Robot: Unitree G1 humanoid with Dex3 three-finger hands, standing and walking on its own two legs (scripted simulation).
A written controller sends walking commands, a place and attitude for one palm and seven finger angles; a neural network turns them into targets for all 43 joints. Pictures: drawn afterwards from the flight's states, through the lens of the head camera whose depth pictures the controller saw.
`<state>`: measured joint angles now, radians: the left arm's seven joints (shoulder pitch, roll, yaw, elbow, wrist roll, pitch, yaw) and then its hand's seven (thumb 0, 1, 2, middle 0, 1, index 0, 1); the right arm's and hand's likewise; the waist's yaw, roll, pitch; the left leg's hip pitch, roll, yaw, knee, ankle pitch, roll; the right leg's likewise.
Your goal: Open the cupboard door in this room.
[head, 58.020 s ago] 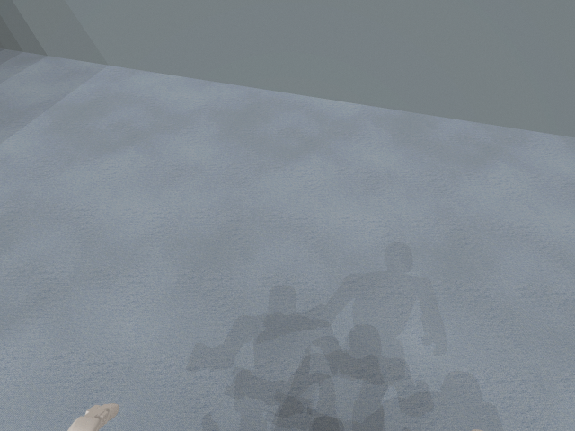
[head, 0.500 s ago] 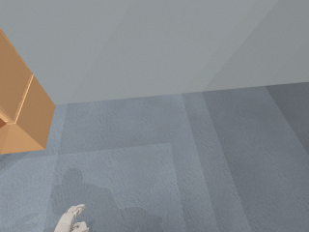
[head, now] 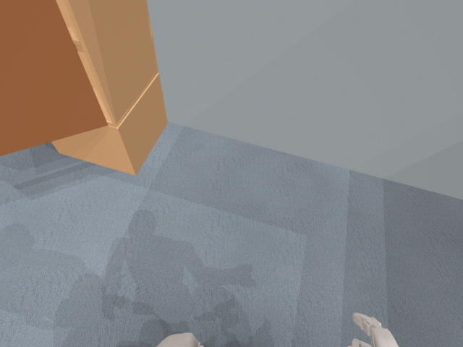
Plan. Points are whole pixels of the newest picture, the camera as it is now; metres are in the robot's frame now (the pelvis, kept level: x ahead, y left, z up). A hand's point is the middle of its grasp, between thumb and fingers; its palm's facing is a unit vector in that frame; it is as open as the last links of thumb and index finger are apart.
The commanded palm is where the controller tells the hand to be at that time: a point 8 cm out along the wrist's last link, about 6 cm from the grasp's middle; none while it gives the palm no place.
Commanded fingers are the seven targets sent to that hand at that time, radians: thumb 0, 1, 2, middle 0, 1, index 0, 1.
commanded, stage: turn to face it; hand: left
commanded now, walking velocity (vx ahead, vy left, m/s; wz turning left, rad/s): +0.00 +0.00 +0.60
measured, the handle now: out of the picture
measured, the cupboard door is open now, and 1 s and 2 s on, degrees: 44 44 44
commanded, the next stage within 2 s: take the last steps up to it in 0.76 s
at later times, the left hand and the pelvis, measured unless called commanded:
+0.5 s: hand out of the picture +0.12 +0.21 -0.13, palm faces +0.23 -0.94 -0.24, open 7.4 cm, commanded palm none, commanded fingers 0.00 0.90 0.90 -0.20 -0.30 -0.20 -0.30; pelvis +0.02 -0.01 +0.02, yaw +15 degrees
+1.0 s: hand out of the picture -0.08 +0.14 -0.15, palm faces +0.54 -0.81 -0.23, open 7.3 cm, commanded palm none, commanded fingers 0.00 0.90 0.90 -0.20 -0.30 -0.20 -0.30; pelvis +0.03 -0.02 +0.02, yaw +30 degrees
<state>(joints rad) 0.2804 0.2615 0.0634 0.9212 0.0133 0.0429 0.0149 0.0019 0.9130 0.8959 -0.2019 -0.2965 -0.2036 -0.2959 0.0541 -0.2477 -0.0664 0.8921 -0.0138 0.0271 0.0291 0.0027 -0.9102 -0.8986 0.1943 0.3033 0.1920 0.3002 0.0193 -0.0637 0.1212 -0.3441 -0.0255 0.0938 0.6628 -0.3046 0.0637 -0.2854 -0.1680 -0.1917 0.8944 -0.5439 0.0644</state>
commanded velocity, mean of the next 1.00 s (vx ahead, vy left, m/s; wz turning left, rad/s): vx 0.05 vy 0.02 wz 0.42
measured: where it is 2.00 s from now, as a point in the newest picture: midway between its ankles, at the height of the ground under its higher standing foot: (155, 329)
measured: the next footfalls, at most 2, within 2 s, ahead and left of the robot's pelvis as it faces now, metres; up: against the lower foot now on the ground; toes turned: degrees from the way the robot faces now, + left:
right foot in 0.56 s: +0.08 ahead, -0.13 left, +0.00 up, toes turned +18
left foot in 1.06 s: +0.00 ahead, +0.08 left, +0.00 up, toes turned +35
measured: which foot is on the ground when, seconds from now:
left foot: down 0.00-0.56, up 0.58-1.00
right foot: up 0.00-0.54, down 0.56-1.00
